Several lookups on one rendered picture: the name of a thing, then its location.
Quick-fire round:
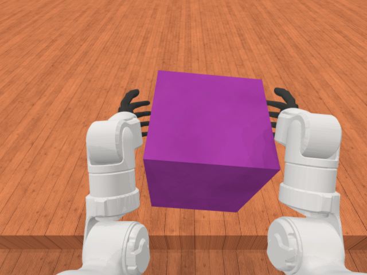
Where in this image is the right robot upper arm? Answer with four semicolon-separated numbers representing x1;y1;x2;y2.
267;217;367;275

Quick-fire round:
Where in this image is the robot left hand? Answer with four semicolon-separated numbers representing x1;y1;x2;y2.
118;89;151;137

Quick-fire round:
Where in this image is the robot right hand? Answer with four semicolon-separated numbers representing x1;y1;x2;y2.
266;88;298;137

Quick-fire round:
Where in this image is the robot right forearm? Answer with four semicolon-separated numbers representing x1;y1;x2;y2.
274;108;345;253

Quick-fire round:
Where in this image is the carton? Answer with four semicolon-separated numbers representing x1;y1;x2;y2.
143;70;280;213

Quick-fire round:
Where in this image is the robot left forearm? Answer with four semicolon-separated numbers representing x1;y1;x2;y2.
82;112;143;261

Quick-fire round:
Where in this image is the left robot upper arm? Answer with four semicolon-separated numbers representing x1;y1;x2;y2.
57;221;150;275

